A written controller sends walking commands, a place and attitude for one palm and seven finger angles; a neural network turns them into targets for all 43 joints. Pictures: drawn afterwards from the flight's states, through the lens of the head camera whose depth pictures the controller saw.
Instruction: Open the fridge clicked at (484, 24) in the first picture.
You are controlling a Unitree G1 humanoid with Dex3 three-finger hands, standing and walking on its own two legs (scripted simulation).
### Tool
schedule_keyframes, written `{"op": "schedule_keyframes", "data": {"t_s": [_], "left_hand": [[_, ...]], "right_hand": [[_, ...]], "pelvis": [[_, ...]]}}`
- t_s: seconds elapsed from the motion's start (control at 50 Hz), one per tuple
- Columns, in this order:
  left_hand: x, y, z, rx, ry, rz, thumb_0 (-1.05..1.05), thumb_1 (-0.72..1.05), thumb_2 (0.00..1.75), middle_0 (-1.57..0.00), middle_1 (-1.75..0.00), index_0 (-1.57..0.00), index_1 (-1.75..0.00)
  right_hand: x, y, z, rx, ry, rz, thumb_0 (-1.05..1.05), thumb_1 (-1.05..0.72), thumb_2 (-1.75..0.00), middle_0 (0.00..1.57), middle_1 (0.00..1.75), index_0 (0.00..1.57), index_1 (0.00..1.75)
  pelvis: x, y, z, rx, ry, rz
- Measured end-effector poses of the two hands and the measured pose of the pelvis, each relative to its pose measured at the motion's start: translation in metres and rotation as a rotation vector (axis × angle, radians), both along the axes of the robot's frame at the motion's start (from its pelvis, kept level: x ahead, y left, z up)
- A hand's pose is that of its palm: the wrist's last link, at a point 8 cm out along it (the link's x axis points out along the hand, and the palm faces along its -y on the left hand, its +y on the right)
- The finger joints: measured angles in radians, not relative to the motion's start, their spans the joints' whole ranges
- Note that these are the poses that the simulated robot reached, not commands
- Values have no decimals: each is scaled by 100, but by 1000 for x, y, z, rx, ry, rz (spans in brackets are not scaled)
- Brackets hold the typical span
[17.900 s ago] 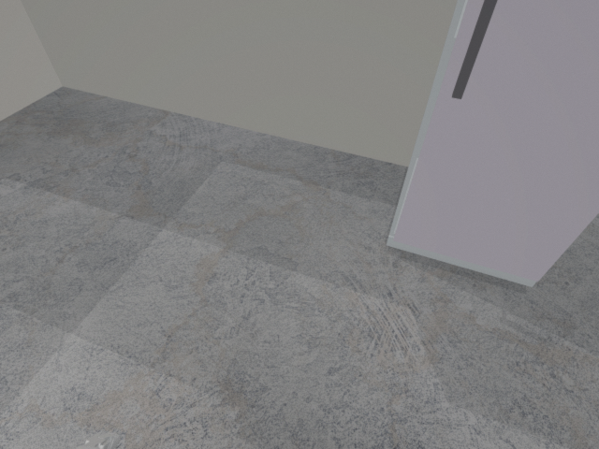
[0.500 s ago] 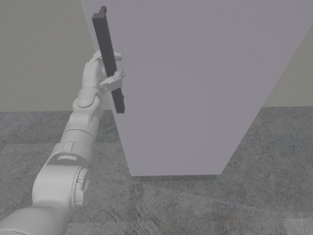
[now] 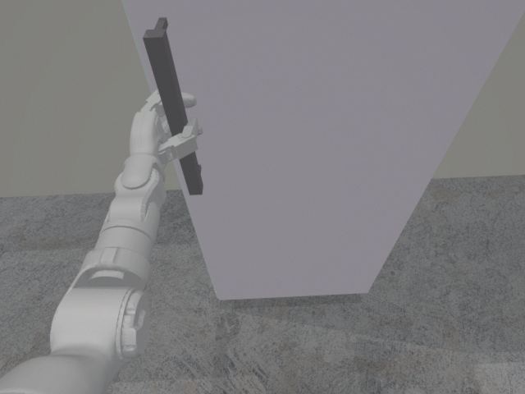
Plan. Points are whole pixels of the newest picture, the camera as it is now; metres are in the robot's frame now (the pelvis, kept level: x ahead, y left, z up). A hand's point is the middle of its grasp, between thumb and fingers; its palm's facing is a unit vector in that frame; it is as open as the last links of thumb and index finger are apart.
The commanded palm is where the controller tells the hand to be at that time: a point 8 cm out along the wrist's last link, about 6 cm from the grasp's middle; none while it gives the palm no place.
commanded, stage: grip the handle and tug to test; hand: left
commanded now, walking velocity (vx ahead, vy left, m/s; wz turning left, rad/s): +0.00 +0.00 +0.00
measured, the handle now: (182, 120) +0.51 +0.13 +0.16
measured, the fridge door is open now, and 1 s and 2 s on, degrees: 0 7 29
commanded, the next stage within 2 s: pull the door a little, standing still in 0.12 s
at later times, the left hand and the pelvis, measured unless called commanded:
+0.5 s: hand (190, 138) +0.45 +0.11 +0.17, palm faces +0.04 -1.00 +0.01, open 5.9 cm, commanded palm +0.40 +0.15 +0.16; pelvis +0.04 +0.00 +0.00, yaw +0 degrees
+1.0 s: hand (188, 169) +0.39 +0.10 +0.16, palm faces -0.02 -0.98 -0.17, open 6.8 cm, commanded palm +0.36 +0.16 +0.16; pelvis +0.11 +0.00 +0.01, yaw -2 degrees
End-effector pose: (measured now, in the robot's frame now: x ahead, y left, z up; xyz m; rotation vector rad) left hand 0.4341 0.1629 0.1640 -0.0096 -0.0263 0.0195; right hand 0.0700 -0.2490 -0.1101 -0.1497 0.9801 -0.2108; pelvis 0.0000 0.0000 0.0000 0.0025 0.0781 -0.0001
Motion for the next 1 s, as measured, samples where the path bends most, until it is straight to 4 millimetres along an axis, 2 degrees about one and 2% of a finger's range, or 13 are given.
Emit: {"op": "schedule_keyframes", "data": {"t_s": [0.14, 0.28, 0.44, 0.64, 0.8, 0.88, 1.0], "left_hand": [[-1, 0, 0, -9, -5, -4, 0, 69, 77, -36, -140, -36, -137], [-3, -1, 0, -12, -6, -2, 1, 71, 76, -32, -140, -34, -138], [-3, -2, 1, -6, 13, 14, 1, 70, 78, -33, -140, -35, -138], [-9, -3, 1, -1, 10, 6, 1, 73, 76, -26, -139, -27, -135], [-28, -5, 1, 11, -4, -16, 1, 74, 76, -22, -135, -21, -131], [-50, -7, 3, 49, -17, -33, 1, 72, 74, -24, -133, -20, -131], [-61, -4, 1, 182, -121, -54, -3, 59, 74, -35, -136, -28, -134]], "right_hand": [[21, 1, 6, 7, -41, -9, 1, -91, -90, 21, 30, 20, 30], [54, 4, 13, 17, -89, 1, 1, -91, -90, 20, 30, 20, 30], [89, 11, 15, 12, -90, 68, 1, -91, -90, 20, 30, 20, 30], [115, 21, 24, 59, -149, 65, 1, -91, -90, 20, 30, 20, 30], [143, 18, 31, 82, -168, 48, 1, -91, -90, 20, 30, 20, 30], [167, 16, 38, 79, -187, 51, 1, -91, -90, 20, 30, 20, 30], [206, 13, 34, -1, -178, 111, 1, -91, -90, 20, 30, 20, 30]], "pelvis": [[12, 1, 2, -1, -6, -15], [27, 2, 4, -3, -11, -19], [36, 2, 4, -6, -7, 7], [54, 2, 8, 5, -13, -21], [81, 1, 11, 10, -1, -63], [99, 0, 14, 11, 5, -86], [107, -1, 9, 13, 18, -37]]}}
